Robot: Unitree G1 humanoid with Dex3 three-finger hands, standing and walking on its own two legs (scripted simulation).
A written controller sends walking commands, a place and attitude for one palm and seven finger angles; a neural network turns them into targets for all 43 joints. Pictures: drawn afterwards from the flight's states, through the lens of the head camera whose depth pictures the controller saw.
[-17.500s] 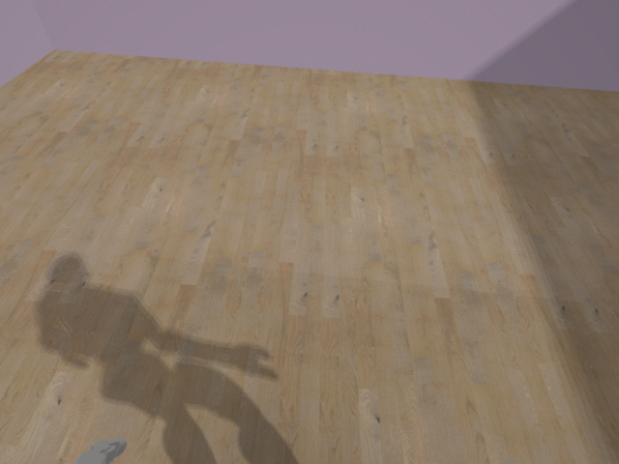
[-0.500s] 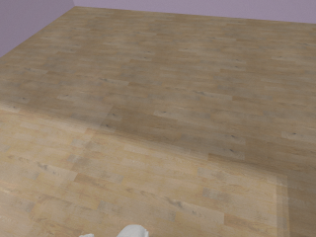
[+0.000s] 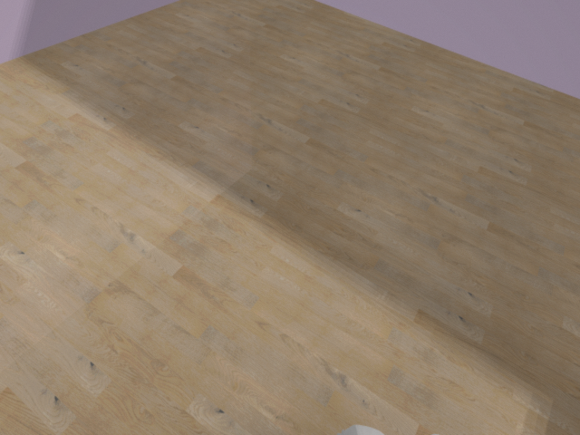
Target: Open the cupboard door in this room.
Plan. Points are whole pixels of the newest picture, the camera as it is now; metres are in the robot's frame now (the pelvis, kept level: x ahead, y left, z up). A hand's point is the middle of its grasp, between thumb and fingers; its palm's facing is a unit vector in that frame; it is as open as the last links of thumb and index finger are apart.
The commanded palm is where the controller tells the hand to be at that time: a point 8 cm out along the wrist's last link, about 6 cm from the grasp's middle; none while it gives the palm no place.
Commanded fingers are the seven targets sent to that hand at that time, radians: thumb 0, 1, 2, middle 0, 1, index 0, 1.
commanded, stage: turn or walk to find it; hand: left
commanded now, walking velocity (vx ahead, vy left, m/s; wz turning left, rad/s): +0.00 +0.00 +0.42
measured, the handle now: out of the picture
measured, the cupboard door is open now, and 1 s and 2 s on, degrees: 0 0 0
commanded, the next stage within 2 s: none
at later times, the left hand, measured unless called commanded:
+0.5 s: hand out of the picture +0.03 +0.13 -0.14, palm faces +0.21 -0.94 -0.29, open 7.4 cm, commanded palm none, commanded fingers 0.00 0.90 0.90 -0.20 -0.30 -0.20 -0.30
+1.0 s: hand out of the picture -0.16 +0.16 -0.19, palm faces +0.48 -0.84 -0.24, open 7.4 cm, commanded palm none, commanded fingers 0.00 0.90 0.90 -0.20 -0.30 -0.20 -0.30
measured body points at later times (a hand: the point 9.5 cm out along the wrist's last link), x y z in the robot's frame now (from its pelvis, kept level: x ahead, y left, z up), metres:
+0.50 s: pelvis -0.02 -0.07 +0.00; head +0.00 -0.11 +0.45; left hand +0.02 +0.18 -0.12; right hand +0.05 -0.32 -0.17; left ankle -0.07 +0.09 -0.64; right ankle -0.01 -0.15 -0.74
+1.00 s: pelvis -0.08 -0.04 -0.01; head -0.07 -0.01 +0.44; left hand -0.19 +0.20 -0.17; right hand +0.13 -0.21 -0.13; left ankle -0.13 +0.04 -0.74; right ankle -0.03 -0.16 -0.69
